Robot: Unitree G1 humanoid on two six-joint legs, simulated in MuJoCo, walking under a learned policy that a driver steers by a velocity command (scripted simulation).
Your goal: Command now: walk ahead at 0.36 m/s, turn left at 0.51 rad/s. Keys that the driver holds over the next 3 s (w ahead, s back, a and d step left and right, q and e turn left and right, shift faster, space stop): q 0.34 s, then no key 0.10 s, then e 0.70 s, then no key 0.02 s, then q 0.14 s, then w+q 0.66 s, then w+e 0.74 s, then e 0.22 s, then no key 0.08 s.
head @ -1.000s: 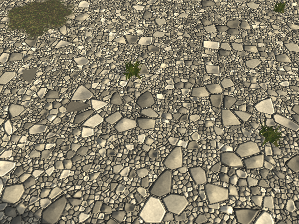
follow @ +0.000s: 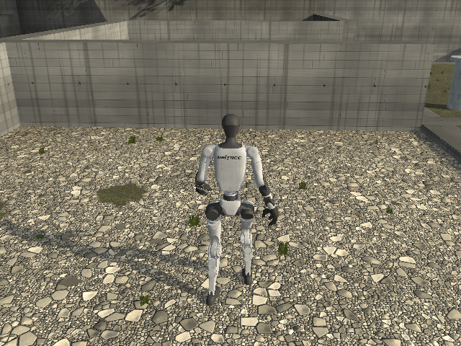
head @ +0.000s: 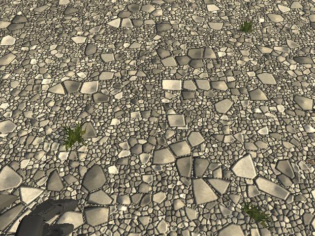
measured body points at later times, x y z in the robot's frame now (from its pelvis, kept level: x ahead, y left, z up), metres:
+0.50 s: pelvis +0.13 +0.01 +0.00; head +0.16 +0.04 +0.45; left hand +0.16 +0.32 -0.12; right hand +0.40 -0.19 -0.07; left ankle +0.14 +0.12 -0.73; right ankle +0.13 -0.13 -0.72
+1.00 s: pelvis +0.14 -0.03 +0.00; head +0.18 -0.05 +0.45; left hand +0.21 +0.28 -0.09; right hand +0.34 -0.29 -0.11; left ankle +0.12 +0.12 -0.67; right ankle +0.14 -0.11 -0.73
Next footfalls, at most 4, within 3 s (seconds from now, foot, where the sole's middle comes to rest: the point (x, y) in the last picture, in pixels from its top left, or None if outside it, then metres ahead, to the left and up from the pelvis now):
0.02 right None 0.17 -0.13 -0.77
0.46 left None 0.18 0.13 -0.77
0.90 right None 0.18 -0.11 -0.77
1.38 left None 0.20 0.12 -0.77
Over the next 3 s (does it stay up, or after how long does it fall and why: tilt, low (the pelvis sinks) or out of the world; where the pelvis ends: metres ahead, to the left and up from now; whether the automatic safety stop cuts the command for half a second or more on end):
stays up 0.88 0.08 0.01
